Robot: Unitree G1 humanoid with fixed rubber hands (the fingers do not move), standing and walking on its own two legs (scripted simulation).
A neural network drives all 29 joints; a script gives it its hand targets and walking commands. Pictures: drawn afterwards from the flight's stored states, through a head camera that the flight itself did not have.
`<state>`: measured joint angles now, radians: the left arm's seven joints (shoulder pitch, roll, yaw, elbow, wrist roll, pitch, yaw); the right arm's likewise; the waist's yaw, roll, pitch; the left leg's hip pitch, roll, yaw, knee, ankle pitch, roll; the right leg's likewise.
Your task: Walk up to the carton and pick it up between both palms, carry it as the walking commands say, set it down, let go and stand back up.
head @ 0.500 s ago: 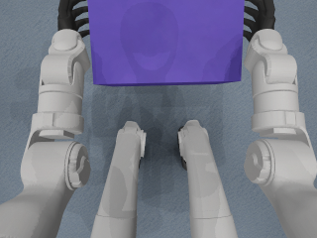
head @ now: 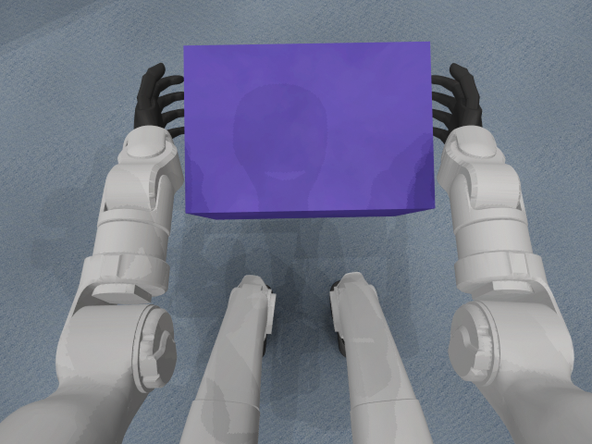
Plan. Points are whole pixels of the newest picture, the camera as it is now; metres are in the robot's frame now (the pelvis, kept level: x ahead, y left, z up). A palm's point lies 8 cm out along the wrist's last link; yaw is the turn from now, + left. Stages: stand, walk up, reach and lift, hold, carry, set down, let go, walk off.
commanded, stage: reach and lift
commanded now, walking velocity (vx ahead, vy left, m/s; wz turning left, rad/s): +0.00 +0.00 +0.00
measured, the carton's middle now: (306, 144) +0.49 -0.01 -0.13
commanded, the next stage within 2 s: none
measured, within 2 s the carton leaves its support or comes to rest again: neither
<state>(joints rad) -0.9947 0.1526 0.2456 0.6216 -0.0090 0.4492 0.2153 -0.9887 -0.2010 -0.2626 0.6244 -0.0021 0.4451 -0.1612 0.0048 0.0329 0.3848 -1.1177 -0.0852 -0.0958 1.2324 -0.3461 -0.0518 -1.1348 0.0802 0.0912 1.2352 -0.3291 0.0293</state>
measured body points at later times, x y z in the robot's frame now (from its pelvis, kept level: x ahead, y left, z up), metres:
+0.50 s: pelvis +0.10 +0.00 +0.09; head +0.19 -0.01 +0.53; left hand +0.48 +0.19 +0.07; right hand +0.47 -0.20 +0.06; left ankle +0.14 +0.13 -0.61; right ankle +0.14 -0.12 -0.61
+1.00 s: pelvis +0.14 +0.00 +0.13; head +0.12 -0.01 +0.58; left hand +0.44 +0.19 +0.14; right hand +0.44 -0.19 +0.13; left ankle +0.14 +0.13 -0.61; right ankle +0.15 -0.12 -0.61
